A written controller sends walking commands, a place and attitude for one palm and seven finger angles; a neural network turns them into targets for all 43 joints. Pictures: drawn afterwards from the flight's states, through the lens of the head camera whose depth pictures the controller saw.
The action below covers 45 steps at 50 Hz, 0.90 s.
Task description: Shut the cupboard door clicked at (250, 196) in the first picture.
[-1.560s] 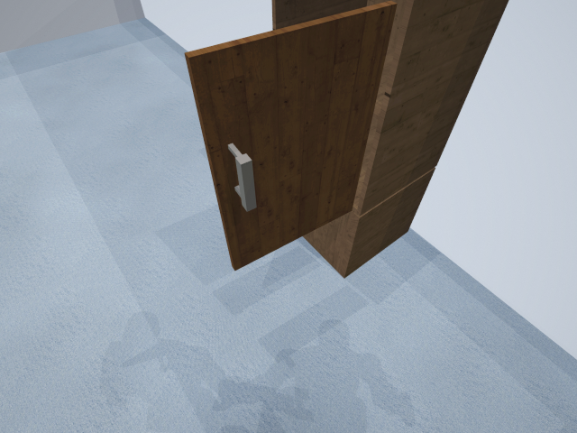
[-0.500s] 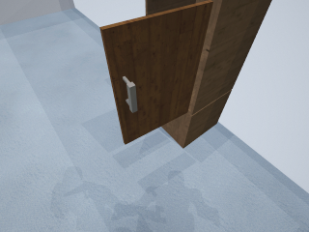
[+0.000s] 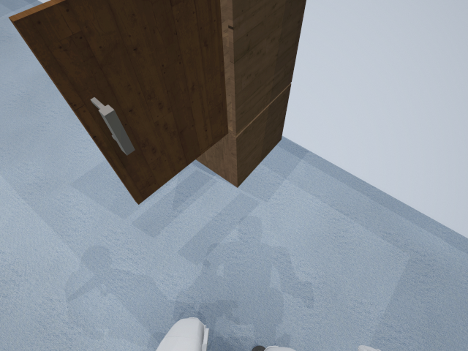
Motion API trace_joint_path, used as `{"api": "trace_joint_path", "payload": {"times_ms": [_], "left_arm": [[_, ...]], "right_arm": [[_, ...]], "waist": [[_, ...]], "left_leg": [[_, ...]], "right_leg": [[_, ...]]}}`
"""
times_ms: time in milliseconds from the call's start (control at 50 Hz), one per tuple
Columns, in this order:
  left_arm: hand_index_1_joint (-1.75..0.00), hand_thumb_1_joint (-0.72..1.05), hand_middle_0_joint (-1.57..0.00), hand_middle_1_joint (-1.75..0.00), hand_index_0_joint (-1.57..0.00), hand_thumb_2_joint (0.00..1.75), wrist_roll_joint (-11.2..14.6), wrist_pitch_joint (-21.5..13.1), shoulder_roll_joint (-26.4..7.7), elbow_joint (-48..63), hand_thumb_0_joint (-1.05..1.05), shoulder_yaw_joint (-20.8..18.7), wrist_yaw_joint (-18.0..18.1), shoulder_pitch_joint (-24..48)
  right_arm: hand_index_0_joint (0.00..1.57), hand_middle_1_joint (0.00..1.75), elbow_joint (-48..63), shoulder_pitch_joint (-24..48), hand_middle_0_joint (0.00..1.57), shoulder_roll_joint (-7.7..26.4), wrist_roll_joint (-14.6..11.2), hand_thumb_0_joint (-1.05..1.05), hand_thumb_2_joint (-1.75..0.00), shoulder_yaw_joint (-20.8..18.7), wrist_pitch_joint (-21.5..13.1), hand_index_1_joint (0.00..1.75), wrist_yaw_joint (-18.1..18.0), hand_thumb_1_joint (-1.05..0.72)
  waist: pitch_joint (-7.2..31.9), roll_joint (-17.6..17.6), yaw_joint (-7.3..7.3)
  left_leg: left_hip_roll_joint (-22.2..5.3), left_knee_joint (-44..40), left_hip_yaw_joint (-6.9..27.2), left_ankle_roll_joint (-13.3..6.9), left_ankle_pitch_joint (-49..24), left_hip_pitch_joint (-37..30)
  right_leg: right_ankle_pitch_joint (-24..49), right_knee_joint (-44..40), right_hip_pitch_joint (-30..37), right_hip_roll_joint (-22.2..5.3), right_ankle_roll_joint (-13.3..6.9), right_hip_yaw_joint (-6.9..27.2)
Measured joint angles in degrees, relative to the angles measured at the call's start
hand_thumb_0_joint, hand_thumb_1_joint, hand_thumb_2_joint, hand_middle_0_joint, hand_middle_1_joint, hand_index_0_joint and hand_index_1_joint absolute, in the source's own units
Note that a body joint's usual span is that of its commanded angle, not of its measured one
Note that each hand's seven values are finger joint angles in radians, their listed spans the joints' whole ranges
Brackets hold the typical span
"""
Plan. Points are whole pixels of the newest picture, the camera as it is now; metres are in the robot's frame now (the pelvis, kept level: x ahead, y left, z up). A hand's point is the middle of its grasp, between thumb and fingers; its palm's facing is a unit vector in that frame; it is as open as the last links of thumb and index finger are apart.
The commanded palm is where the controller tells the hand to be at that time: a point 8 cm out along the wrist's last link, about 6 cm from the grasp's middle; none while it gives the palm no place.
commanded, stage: walk to a spot facing it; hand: left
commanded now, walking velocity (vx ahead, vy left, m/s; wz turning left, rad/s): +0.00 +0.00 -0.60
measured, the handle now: (112, 126) +0.52 +0.32 +0.01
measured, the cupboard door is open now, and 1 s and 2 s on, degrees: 85 85 85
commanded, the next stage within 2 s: none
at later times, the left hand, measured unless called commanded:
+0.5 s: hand (133, 330) +0.15 +0.22 -0.16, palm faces -0.22 -0.94 -0.26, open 7.4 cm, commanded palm none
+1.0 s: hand (194, 299) +0.21 +0.11 -0.17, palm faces -0.56 -0.81 -0.18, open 7.4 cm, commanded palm none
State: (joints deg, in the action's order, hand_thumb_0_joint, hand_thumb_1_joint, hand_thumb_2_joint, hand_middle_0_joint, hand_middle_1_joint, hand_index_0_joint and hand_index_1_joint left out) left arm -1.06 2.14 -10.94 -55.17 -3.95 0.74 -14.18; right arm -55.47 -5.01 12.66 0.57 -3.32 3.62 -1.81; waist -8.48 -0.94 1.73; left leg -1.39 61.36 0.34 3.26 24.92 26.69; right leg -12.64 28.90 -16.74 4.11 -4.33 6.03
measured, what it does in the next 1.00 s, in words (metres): steps on the spot, turning right: left foot, then right foot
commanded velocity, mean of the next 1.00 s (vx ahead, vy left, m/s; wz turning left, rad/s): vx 0.02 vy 0.00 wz -0.60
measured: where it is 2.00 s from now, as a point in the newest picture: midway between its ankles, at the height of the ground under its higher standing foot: (319, 339)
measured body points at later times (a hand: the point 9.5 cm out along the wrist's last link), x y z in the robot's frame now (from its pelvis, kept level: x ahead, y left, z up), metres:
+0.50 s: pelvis -0.01 +0.02 +0.00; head +0.05 +0.01 +0.44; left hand +0.16 +0.27 -0.14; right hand +0.01 -0.25 -0.14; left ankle +0.01 +0.17 -0.74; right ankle -0.02 -0.11 -0.70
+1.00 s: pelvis +0.01 +0.01 +0.00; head +0.06 +0.00 +0.44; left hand +0.24 +0.15 -0.15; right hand -0.11 -0.23 -0.13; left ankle +0.08 +0.12 -0.74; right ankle -0.08 -0.10 -0.68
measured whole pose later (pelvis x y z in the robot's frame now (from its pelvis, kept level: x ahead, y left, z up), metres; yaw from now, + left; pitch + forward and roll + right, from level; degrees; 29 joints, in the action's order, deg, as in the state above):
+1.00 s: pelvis +0.01 +0.01 +0.00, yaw -35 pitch +1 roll -3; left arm -0.9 4.4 -14.8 -50.1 -4.4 -2.7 -7.2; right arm -52.3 -14.9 12.1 2.4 -0.9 0.9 -1.9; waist -5.1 -0.6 -0.5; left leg -8.3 30.4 -5.8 2.0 16.3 14.8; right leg -28.1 53.3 -25.5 0.1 2.4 -3.0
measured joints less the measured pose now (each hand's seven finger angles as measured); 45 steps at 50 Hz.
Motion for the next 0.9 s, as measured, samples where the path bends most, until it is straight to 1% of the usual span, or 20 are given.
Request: {"api": "trace_joint_path", "payload": {"times_ms": [140,200,240,260,280,320,360,400,500,540,560,580,620,660,720,800,820,840,860,900], "left_arm": [[-0.3,0.91,-0.2,-0.3,-0.2,0.9,-0.39,0.3,-0.35,0.54,0.01,-0.4,-0.18,-0.53],[-0.3,0.91,-0.2,-0.3,-0.2,0.9,-0.51,0.49,-1.15,1.06,0.01,-0.8,-0.17,0.04],[-0.3,0.91,-0.2,-0.3,-0.2,0.9,-0.29,0.79,-1.82,1.31,0.01,-1.05,-0.21,0.36],[-0.3,0.91,-0.2,-0.3,-0.2,0.9,-0.05,1.01,-1.92,1.66,0.01,-1.08,-0.29,0.17],[-0.3,0.91,-0.2,-0.3,-0.2,0.9,0.2,1.26,-2.24,1.71,0.01,-1.13,-0.51,0.79],[-0.3,0.91,-0.2,-0.3,-0.2,0.9,0.11,1.76,-3.67,2.04,0.01,-1.56,-1.13,2.62],[-0.3,0.91,-0.2,-0.3,-0.2,0.9,-0.24,1.73,-4.81,2.86,0.01,-2.16,-1.71,3.79],[-0.3,0.91,-0.2,-0.3,-0.2,0.9,-0.22,1.8,-5.34,3.83,0.01,-2.42,-2.2,4.72],[-0.3,0.91,-0.19,-0.3,-0.2,0.9,-0.04,1.54,-5.52,5.43,0.01,-1.88,-3.19,5.2],[-0.3,0.91,-0.19,-0.3,-0.2,0.9,0.03,1.05,-5.82,5.75,0.01,-1.62,-3.44,4.77],[-0.3,0.91,-0.19,-0.3,-0.2,0.9,-0.11,0.46,-6.57,6.19,0.01,-1.42,-3.41,4.2],[-0.3,0.91,-0.19,-0.3,-0.2,0.9,-0.13,-0.06,-6.26,5.81,0.01,-1.39,-2.88,4.47],[-0.3,0.91,-0.19,-0.3,-0.2,0.9,-0.12,-0.09,-5.12,5.31,0.0,-0.82,-2.19,4.89],[-0.3,0.91,-0.2,-0.3,-0.2,0.9,-0.42,0.42,-4.33,5.22,0.0,-0.48,-1.73,4.6],[-0.3,0.91,-0.2,-0.3,-0.2,0.9,-0.62,0.92,-3.87,4.84,0.0,-0.08,-1.3,4.06],[-0.3,0.91,-0.2,-0.3,-0.2,0.9,-0.22,1.54,-3.32,4.29,0.01,0.41,-1.47,3.54],[-0.3,0.91,-0.2,-0.3,-0.2,0.9,0.12,1.89,-3.08,4.32,0.01,0.51,-1.62,3.45],[-0.3,0.91,-0.2,-0.3,-0.2,0.9,0.32,2.25,-3.23,4.04,0.01,0.45,-1.77,3.91],[-0.3,0.91,-0.2,-0.3,-0.2,0.9,0.36,2.57,-3.49,3.87,0.01,0.36,-1.93,4.37],[-0.3,0.91,-0.2,-0.3,-0.2,0.9,0.08,2.7,-4.05,3.79,0.01,-0.09,-2.41,5.09]], "right_arm": [[0.2,0.3,2.15,2.77,0.2,-0.62,-0.37,0.01,-0.9,-0.01,-0.5,0.3,-0.25,-0.91],[0.2,0.3,2.91,3.43,0.2,-1.04,-0.68,0.01,-0.9,0.26,-1.06,0.3,-0.34,-0.91],[0.2,0.3,3.5,3.24,0.2,-1.26,-0.82,0.01,-0.9,0.57,-1.76,0.3,-0.45,-0.91],[0.2,0.3,4.1,2.56,0.2,-0.88,-0.73,0.01,-0.9,0.79,-2.26,0.3,-0.48,-0.91],[0.2,0.3,4.39,2.0,0.2,-0.73,-0.37,0.01,-0.9,0.71,-2.79,0.3,-0.67,-0.91],[0.2,0.3,4.4,0.87,0.2,-1.32,0.43,0.01,-0.9,1.17,-2.85,0.3,-0.98,-0.91],[0.2,0.3,4.28,-0.88,0.2,-1.73,1.1,0.01,-0.9,1.72,-2.73,0.3,-0.96,-0.91],[0.2,0.3,4.17,-2.44,0.2,-1.66,1.49,0.01,-0.9,1.9,-2.49,0.3,-0.93,-0.91],[0.2,0.3,4.08,-4.73,0.2,-0.26,1.73,0.01,-0.9,1.46,-2.07,0.3,-0.4,-0.91],[0.2,0.3,4.28,-5.82,0.21,0.5,1.42,0.01,-0.9,1.16,-1.83,0.3,0.01,-0.91],[0.2,0.3,4.57,-6.56,0.21,0.58,1.08,0.01,-0.9,0.98,-1.61,0.3,0.22,-0.91],[0.2,0.3,4.3,-6.22,0.21,1.3,0.72,0.01,-0.9,0.73,-1.16,0.3,0.26,-0.91],[0.2,0.3,3.63,-5.11,0.2,2.7,0.19,0.01,-0.9,0.25,-0.2,0.3,0.19,-0.91],[0.2,0.3,3.4,-4.42,0.2,3.19,0.08,0.01,-0.9,0.01,0.04,0.3,0.34,-0.91],[0.2,0.3,3.93,-4.03,0.2,2.73,-0.03,0.01,-0.9,0.12,-0.51,0.3,0.54,-0.91],[0.2,0.3,4.94,-4.83,0.2,2.16,-0.25,0.01,-0.9,0.59,-2.07,0.3,0.37,-0.91],[0.2,0.3,5.18,-5.49,0.2,2.31,0.0,0.01,-0.9,0.7,-2.68,0.3,0.23,-0.91],[0.2,0.3,4.95,-5.8,0.2,1.87,0.36,0.01,-0.9,0.83,-3.08,0.3,0.01,-0.91],[0.2,0.3,4.74,-6.21,0.2,1.35,0.66,0.01,-0.9,1.17,-3.2,0.3,-0.1,-0.91],[0.2,0.3,4.25,-7.53,0.2,0.22,1.2,0.01,-0.9,1.86,-3.3,0.3,-0.06,-0.91]], "waist": [[1.96,-1.14,0.83],[2.65,-1.86,1.28],[3.38,-2.11,1.06],[4.36,-1.13,0.67],[4.55,-0.58,0.1],[3.49,-1.64,0.26],[3.21,-1.85,0.54],[3.01,-1.0,0.66],[2.41,2.12,0.01],[2.73,2.58,-0.53],[3.48,1.25,-0.8],[3.19,1.61,-0.68],[1.91,2.61,-1.17],[1.53,1.94,-1.39],[1.68,-0.46,-1.67],[2.89,-1.98,-2.2],[3.56,-1.37,-2.5],[3.52,-1.73,-2.62],[3.32,-2.06,-2.58],[3.41,-2.28,-2.59]], "left_leg": [[0.7,-9.91,1.68,0.02,-0.23,-2.86],[1.53,-17.82,2.05,-0.49,-0.28,-5.87],[1.78,-26.39,2.0,-0.98,-4.11,-9.33],[0.8,-31.68,2.69,-1.86,-5.27,-11.47],[0.25,-33.18,3.06,-2.19,-8.82,-11.62],[0.19,-31.95,2.06,-1.96,-9.15,-12.03],[-0.89,-32.81,1.22,-1.55,-8.77,-13.16],[-2.41,-33.64,0.54,-1.08,-8.82,-13.97],[-6.35,-30.94,-2.86,0.32,-6.46,-14.57],[-7.52,-26.95,-4.27,1.2,-3.88,-13.5],[-7.0,-22.92,-5.36,1.13,-2.18,-11.59],[-6.9,-16.99,-4.48,0.91,2.02,-9.21],[-5.48,-5.88,-1.64,0.25,6.37,-4.72],[-4.04,-0.88,-1.53,0.1,5.68,-1.66],[-2.32,-5.59,-2.71,0.29,3.19,-1.21],[-0.6,-23.66,-3.23,-0.13,-4.12,-6.7],[-1.09,-27.08,-2.91,-1.7,-7.21,-7.57],[-1.32,-26.33,-3.42,-2.71,-8.08,-7.38],[-1.78,-25.72,-4.04,-3.09,-7.7,-7.7],[-3.06,-26.9,-4.81,-2.9,-7.24,-9.16]], "right_leg": [[2.6,-3.07,0.16,1.82,0.53,4.56],[2.82,-2.48,-0.69,2.56,1.17,6.48],[2.33,-0.92,-1.77,3.32,1.92,7.53],[1.47,0.73,-2.97,4.44,2.3,7.29],[-3.44,4.76,-4.88,4.73,2.98,5.97],[-12.2,16.67,-8.91,3.06,5.0,1.99],[-14.14,26.66,-12.17,1.37,6.4,-1.6],[-14.35,30.58,-13.39,-0.53,7.1,-4.21],[-11.99,18.73,-8.19,-3.95,6.7,-8.02],[-5.88,10.42,-3.97,-4.46,5.76,-8.76],[-1.84,6.26,-2.27,-5.41,4.46,-7.28],[-2.72,7.6,-3.31,-4.86,4.0,-6.42],[-5.07,9.55,-4.02,-3.79,3.94,-5.44],[-4.69,8.18,-3.85,-3.4,4.18,-3.76],[-2.53,5.4,-3.5,-3.22,4.55,-0.83],[-2.23,5.71,-4.44,-2.02,5.6,2.33],[-4.09,7.53,-5.51,-1.28,5.4,2.15],[-8.82,11.65,-6.93,-1.29,5.39,1.58],[-12.63,16.82,-8.38,-1.38,5.55,0.4],[-15.48,26.33,-10.8,-1.75,6.03,-2.55]]}}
